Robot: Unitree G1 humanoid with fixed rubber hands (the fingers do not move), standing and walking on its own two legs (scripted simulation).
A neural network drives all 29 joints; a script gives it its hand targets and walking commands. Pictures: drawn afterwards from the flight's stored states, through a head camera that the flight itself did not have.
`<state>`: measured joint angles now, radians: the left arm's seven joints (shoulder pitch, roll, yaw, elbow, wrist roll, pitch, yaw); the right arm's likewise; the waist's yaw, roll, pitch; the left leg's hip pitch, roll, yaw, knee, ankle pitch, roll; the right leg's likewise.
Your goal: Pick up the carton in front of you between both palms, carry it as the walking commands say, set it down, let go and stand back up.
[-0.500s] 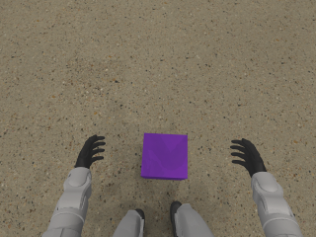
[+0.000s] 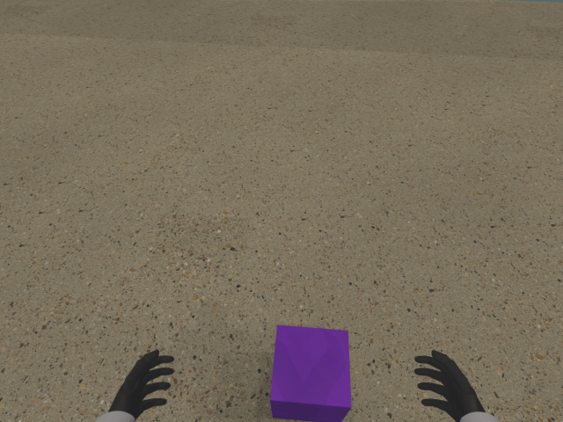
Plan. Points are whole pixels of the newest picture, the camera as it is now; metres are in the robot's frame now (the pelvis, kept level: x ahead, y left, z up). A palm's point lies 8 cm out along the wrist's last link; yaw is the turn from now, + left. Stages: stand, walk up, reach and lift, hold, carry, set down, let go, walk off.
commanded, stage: let go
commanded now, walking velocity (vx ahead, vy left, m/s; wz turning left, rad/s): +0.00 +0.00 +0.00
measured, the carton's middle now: (309, 375) +0.36 -0.06 -0.65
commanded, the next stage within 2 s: stand in 0.26 s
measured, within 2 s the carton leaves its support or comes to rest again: neither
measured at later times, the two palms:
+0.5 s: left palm out of the picture +0.12 +0.26 -0.08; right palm out of the picture +0.15 -0.29 -0.09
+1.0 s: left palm out of the picture +0.09 +0.25 -0.10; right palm out of the picture +0.09 -0.30 -0.10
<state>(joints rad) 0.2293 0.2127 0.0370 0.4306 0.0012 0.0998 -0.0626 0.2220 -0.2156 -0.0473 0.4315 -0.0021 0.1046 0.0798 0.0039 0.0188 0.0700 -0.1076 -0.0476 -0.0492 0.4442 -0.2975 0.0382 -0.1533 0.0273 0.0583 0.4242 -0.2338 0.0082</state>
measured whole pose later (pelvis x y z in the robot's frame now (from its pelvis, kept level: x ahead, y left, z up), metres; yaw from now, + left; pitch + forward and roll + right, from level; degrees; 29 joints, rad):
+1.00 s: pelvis -0.01 -0.03 +0.00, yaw +1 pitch -3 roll +0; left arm 0.20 0.28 0.05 0.85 0.02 -0.02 0.03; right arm 0.24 -0.31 -0.05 0.79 -0.01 -0.02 -0.03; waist 0.00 0.02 0.03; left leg -0.12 -0.02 -0.07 0.47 -0.30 0.00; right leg -0.17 0.04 0.02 0.47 -0.25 -0.03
